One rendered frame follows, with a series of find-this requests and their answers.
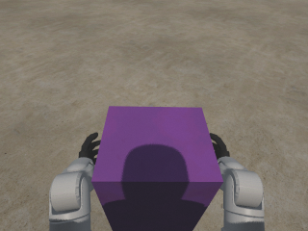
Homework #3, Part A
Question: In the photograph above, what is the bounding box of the left robot hand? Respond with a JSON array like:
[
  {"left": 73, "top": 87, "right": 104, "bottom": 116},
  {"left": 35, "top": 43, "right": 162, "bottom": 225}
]
[{"left": 78, "top": 132, "right": 101, "bottom": 165}]

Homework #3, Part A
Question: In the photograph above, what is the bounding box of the carton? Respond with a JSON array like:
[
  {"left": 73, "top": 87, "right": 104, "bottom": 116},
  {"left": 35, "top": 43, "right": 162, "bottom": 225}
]
[{"left": 91, "top": 106, "right": 223, "bottom": 231}]

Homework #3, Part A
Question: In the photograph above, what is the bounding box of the left robot forearm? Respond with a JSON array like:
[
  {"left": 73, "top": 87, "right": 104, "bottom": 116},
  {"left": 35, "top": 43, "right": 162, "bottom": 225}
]
[{"left": 49, "top": 157, "right": 95, "bottom": 231}]

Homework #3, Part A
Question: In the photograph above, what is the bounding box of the right robot forearm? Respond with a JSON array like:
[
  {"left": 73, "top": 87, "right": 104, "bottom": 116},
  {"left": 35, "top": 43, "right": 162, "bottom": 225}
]
[{"left": 218, "top": 156, "right": 265, "bottom": 231}]

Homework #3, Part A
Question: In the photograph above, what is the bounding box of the right robot hand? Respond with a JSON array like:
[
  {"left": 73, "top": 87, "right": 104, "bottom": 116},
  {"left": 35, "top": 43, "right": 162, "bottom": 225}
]
[{"left": 210, "top": 133, "right": 230, "bottom": 159}]

